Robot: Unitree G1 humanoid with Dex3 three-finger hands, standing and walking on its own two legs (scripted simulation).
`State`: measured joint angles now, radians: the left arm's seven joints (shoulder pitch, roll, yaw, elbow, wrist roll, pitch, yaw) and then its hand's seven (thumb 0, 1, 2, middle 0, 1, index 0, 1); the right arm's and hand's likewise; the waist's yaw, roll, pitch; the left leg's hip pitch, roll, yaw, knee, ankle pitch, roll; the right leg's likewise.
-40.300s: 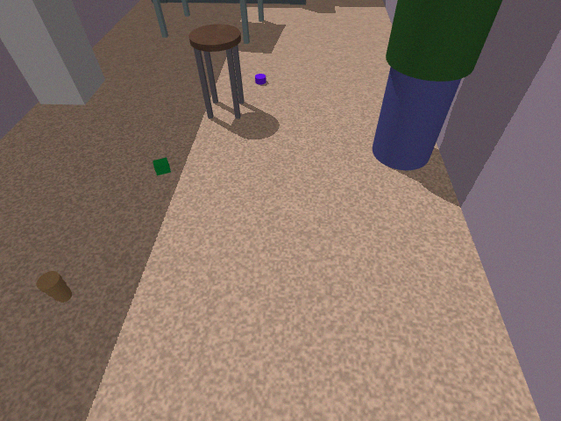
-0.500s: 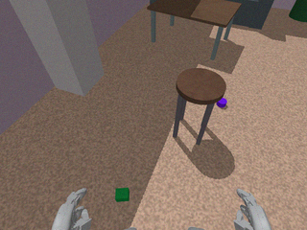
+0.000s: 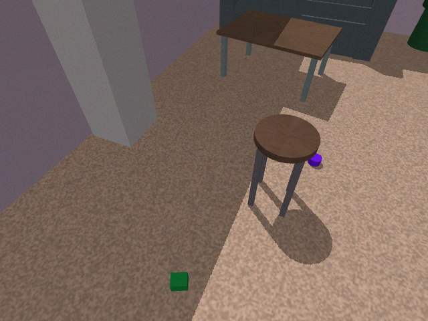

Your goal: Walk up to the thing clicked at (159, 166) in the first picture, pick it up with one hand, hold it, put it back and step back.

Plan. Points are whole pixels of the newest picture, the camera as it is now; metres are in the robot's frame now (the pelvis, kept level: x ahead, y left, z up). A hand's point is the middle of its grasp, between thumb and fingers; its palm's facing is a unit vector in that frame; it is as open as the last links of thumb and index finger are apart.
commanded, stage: stand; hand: left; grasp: from above
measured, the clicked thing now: (179, 281) +0.43 +0.19 -0.74
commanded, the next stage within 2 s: step back in 1.96 s
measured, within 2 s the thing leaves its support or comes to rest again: neither
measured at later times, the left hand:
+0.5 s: hand out of the picture +0.04 +0.22 -0.15, palm faces +0.02 -0.94 -0.33, open 7.4 cm
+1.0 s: hand out of the picture +0.08 +0.21 -0.15, palm faces +0.01 -0.94 -0.33, open 7.4 cm
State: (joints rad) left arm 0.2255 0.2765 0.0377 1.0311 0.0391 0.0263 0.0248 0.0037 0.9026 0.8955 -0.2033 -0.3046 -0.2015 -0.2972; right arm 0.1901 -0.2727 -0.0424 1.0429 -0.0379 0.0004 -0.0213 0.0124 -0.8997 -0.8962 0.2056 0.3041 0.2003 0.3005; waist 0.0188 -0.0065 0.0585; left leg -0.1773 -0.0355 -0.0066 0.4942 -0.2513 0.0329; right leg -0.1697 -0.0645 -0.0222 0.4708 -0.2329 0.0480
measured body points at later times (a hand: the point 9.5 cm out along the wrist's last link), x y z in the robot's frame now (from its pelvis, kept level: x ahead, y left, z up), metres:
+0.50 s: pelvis +0.00 -0.02 +0.01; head -0.01 -0.02 +0.46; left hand +0.04 +0.27 -0.13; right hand +0.06 -0.30 -0.13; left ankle +0.01 +0.10 -0.74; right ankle +0.02 -0.15 -0.74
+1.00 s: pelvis +0.01 -0.03 +0.01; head +0.01 -0.04 +0.46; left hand +0.08 +0.26 -0.12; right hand +0.08 -0.32 -0.13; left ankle +0.01 +0.10 -0.74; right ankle +0.02 -0.15 -0.74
